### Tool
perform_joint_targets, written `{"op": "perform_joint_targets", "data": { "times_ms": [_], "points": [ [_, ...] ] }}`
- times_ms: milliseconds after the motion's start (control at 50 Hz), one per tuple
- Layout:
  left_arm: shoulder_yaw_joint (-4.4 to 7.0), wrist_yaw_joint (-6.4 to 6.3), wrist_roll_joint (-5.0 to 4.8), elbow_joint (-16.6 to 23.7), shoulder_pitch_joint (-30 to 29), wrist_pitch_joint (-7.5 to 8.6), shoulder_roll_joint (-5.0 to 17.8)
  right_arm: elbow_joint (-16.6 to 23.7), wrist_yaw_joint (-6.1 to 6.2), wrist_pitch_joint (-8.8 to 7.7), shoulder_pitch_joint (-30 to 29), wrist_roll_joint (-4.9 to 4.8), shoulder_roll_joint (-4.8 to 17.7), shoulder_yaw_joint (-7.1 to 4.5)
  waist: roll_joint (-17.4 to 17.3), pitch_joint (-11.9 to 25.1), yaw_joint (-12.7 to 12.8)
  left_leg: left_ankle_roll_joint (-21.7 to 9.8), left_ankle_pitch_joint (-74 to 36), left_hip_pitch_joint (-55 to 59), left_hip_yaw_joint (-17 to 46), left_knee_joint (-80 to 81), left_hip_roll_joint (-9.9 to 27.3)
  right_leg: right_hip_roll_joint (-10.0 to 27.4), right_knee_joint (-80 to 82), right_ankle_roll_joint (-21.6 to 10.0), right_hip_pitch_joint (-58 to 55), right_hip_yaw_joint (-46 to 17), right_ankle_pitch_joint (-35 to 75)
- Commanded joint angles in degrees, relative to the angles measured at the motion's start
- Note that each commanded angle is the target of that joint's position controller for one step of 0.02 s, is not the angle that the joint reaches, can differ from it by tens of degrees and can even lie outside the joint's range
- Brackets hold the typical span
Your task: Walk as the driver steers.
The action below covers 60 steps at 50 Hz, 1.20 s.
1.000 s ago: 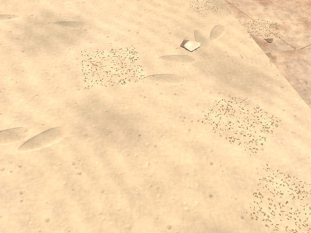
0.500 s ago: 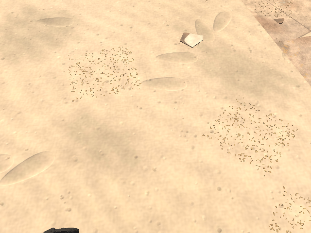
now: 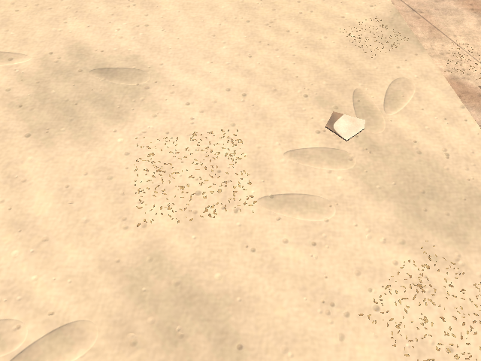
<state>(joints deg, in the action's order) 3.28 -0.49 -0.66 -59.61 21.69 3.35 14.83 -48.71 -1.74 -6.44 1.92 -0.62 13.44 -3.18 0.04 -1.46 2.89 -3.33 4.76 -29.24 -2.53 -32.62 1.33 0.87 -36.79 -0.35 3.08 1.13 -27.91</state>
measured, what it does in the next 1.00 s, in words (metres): walks ahead: right foot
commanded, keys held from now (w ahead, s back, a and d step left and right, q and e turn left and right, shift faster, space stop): w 0.82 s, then w+q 0.18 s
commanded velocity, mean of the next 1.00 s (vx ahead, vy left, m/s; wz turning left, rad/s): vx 0.50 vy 0.00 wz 0.03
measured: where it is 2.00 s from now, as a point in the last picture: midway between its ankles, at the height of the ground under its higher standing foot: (238, 200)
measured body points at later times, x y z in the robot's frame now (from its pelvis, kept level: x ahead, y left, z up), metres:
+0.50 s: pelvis +0.28 -0.01 +0.01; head +0.31 -0.01 +0.46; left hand +0.49 +0.21 -0.09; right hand +0.22 -0.28 -0.13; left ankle +0.12 +0.10 -0.72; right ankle +0.44 -0.13 -0.71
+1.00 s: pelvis +0.55 -0.03 +0.02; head +0.58 -0.03 +0.47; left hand +0.53 +0.24 -0.12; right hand +0.75 -0.26 -0.09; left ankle +0.74 +0.12 -0.68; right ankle +0.44 -0.13 -0.72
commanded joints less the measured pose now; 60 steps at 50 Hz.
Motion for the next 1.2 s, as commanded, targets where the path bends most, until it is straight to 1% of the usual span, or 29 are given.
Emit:
{"op": "perform_joint_targets", "data": {
  "times_ms": [20,40,60,80,120,200,320,440,480,520,540,560,580,600,620,640,680,720,760,880,980,1040,1080,1100,1120,1140,1160,1180,1200],
  "points": [
    [0.01,0.57,-1.17,4.06,2.71,3.03,4.69,-3.26,-0.02,-0.11,22.62,0.1,11.48,-3.12,-12.82,19.06,-8.6,-13.11,15.5,49.03,42.06,15.35,20.1,-1.42,-39.27,-2.6,38.52,-8.25,-4.22],
    [0.55,0.69,-1.99,5.58,-2.44,3.82,7.0,-2.13,0.15,-0.27,17.67,-0.02,9.18,-2.4,-9.34,11.83,-7.89,-10.63,10.84,41.54,32.83,15.66,18.38,1.44,-39.2,-3.62,40.91,-6.9,1.22],
    [0.63,0.23,-1.59,5.96,-5.11,3.99,6.62,-1.17,0.12,-0.28,13.12,0.45,8.3,-2.01,-4.14,8.44,-6.13,-9.57,4.23,33.55,26.52,16.9,16.4,4.32,-36.52,-3.67,38.41,-5.63,6.66],
    [1.09,-0.08,-0.82,5.99,-6.25,3.58,6.24,-0.91,-0.04,-0.34,10.71,0.92,6.73,-1.6,-3.05,5.5,-4.6,-9.1,-1.02,27.19,21.65,18.6,14.38,6.06,-33.15,-3.51,35.88,-5.38,9.64],
    [1.17,-0.04,-0.67,5.53,-4.22,2.06,3.95,-1.71,-0.22,-0.53,10.71,1.32,5.11,-1.13,-4.57,4.79,-2.29,-9.14,-4.17,22.27,16.94,21.64,12.39,7.63,-29.46,-3.28,31.13,-5.45,12.41],
    [1.44,-0.23,0.08,7.37,-9.49,0.84,3.27,-3.51,1.01,-0.52,14.39,0.94,7.87,-1.79,-2.74,1.19,-2.43,-10.15,-8.47,21.69,12.23,25.1,12.0,8.23,-20.08,-1.31,36.65,-4.55,19.7],
    [0.84,0.71,0.0,10.66,-20.97,1.46,1.68,-5.43,2.2,0.3,19.19,0.3,8.26,-1.67,-3.37,-1.81,-5.55,-7.74,-6.76,23.43,6.04,26.69,9.34,5.61,-1.31,-0.5,36.01,-1.71,34.29],
    [0.32,2.53,-0.6,13.93,-28.24,2.35,2.31,-8.26,2.64,1.71,23.4,-0.23,9.01,-2.28,-3.76,-4.25,-6.84,-7.32,-10.45,33.79,6.15,22.17,13.53,3.97,6.34,-2.63,37.67,-1.21,28.84],
    [0.89,2.93,-0.7,13.71,-25.62,2.7,3.87,-8.18,2.84,2.2,21.99,-0.32,9.84,-2.66,-4.92,-2.28,-4.6,-6.22,-19.47,35.49,5.84,18.36,14.17,2.34,7.66,-4.15,32.1,-0.02,24.82],
    [2.99,2.61,-0.43,9.92,-12.74,2.78,7.61,-7.56,2.85,2.73,19.49,-0.34,9.54,-2.45,-5.36,5.52,2.25,-4.01,-35.48,32.48,2.75,3.92,10.64,-1.51,8.82,-6.72,13.07,3.08,24.8],
    [4.32,2.1,0.18,7.21,-1.7,2.69,11.38,-6.39,2.81,2.74,19.41,0.33,8.01,-1.62,-1.64,13.49,6.04,-1.99,-24.64,21.21,0.69,-11.98,7.48,5.7,6.61,-10.02,-5.19,-5.11,25.79],
    [5.37,1.91,0.71,5.69,4.52,2.3,16.09,-5.8,2.19,1.57,26.11,0.59,1.0,0.38,12.45,21.33,3.19,2.32,8.47,-2.43,0.26,-34.65,-3.22,19.82,11.58,-19.22,-25.84,-32.5,15.58],
    [3.82,1.95,0.08,5.75,3.93,2.11,11.7,-6.39,1.75,0.0,24.17,-0.42,3.72,-0.04,13.01,23.8,4.13,1.76,27.55,-9.85,8.68,-43.77,-3.89,21.6,19.1,-19.91,-26.94,-43.9,10.16],
    [2.91,1.83,-0.3,6.59,-1.39,2.23,8.87,-4.74,1.47,-0.97,19.26,-1.96,7.53,-1.08,10.59,14.99,3.41,0.69,24.96,-15.14,8.95,-46.47,-0.34,19.87,19.78,-17.06,-20.05,-35.52,9.73],
    [2.23,1.75,-0.05,7.99,-6.22,2.31,6.74,-3.76,1.71,-1.29,15.29,-2.13,8.23,-1.16,5.64,9.81,1.93,0.1,19.6,-14.22,7.26,-44.19,3.01,17.59,20.94,-15.06,-11.13,-27.47,13.11],
    [1.73,1.98,0.64,8.41,-9.84,2.51,5.21,-3.41,2.16,-1.05,13.31,-1.35,7.8,-1.54,2.65,5.68,-0.02,0.18,15.57,-11.66,6.39,-39.88,5.16,15.58,23.0,-13.95,-2.34,-22.3,17.27],
    [1.06,2.3,1.29,8.08,-11.7,2.93,3.31,-4.01,2.59,0.65,15.63,-0.61,5.82,-1.89,4.21,3.85,-3.3,0.17,12.0,-5.07,6.84,-34.97,7.41,12.87,26.46,-12.96,6.07,-16.49,21.01],
    [1.39,2.01,0.91,6.99,-9.82,3.25,4.82,-3.79,2.82,1.74,15.6,-0.33,4.2,-1.74,3.96,2.19,-4.0,1.01,9.97,-5.01,6.15,-31.05,8.09,12.3,28.98,-13.86,8.91,-13.25,23.77],
    [1.75,1.2,0.92,6.25,-7.91,3.28,6.59,-2.25,3.0,2.03,11.44,0.11,4.8,-1.96,2.8,0.49,-3.48,2.24,4.47,-8.94,5.87,-25.1,8.35,12.15,30.37,-14.04,8.24,-11.19,26.23],
    [1.71,0.0,0.45,4.75,-3.23,2.73,7.5,0.56,1.64,1.59,0.77,-0.3,3.04,-1.09,3.13,-1.38,-0.25,2.58,-12.1,-8.5,2.73,-5.9,5.67,9.61,31.31,-10.6,4.28,-2.7,28.62],
    [2.03,-0.21,0.42,2.49,0.87,1.67,7.71,3.97,-0.18,1.67,-6.02,-0.99,3.23,-0.39,2.39,-3.8,1.88,0.3,-7.67,-12.41,2.79,-0.43,3.98,13.76,28.39,-9.64,-7.1,0.49,31.54],
    [2.58,-0.64,0.17,3.25,-1.33,0.71,9.23,5.27,-1.38,1.53,-4.65,-0.86,4.88,-0.86,4.15,-1.94,-0.41,-2.22,-0.02,-7.61,0.04,0.44,1.34,15.12,21.53,-7.81,-10.86,3.04,48.63],
    [2.78,-1.15,0.12,4.4,-3.58,-0.2,10.13,3.04,-1.46,1.76,6.4,-0.57,8.39,-2.95,4.79,5.15,-6.73,-4.68,1.16,8.39,-3.56,1.88,-3.47,12.98,5.91,-5.52,-9.03,6.52,66.01],
    [2.33,-1.54,0.54,5.58,-3.48,-0.26,9.45,0.82,-0.89,2.0,15.92,-0.53,12.33,-4.81,2.08,10.57,-10.51,-7.21,-0.73,24.51,2.34,2.02,-1.26,10.73,-8.52,-3.35,1.19,7.83,59.32],
    [0.11,-0.64,1.77,8.15,1.05,1.2,3.3,0.36,-0.27,2.18,22.14,-0.33,18.88,-6.44,-11.03,18.21,-8.54,-17.42,5.78,47.61,30.87,4.5,13.45,1.4,-31.96,0.79,26.53,7.48,28.46],
    [-0.36,0.31,1.02,8.09,-0.51,3.64,3.23,0.48,-0.26,2.15,22.62,-0.6,15.79,-5.1,-11.83,23.09,-8.45,-20.6,9.52,53.77,49.5,14.74,18.84,-4.12,-41.4,0.76,37.45,-3.2,-3.64],
    [0.85,1.02,-1.2,9.67,-5.76,5.28,7.38,0.73,-0.08,2.03,20.68,-0.19,12.32,-4.08,-9.44,16.91,-9.35,-17.11,9.47,49.94,41.61,15.2,16.6,-0.25,-43.63,-0.89,43.15,-6.87,-0.87],
    [0.77,0.99,-1.66,10.64,-9.14,6.01,7.67,1.92,0.05,1.83,16.68,-0.12,10.41,-3.56,-5.07,11.38,-8.14,-15.06,5.58,41.7,33.51,15.5,14.21,2.43,-40.4,-1.8,42.93,-6.05,4.01],
    [1.15,0.55,-0.56,10.62,-10.47,5.99,7.55,2.97,-0.01,1.78,12.73,0.07,8.89,-3.04,-0.74,7.12,-5.81,-13.81,0.38,32.31,27.77,16.69,12.06,4.38,-34.91,-1.62,39.94,-5.53,7.2]
  ]
}}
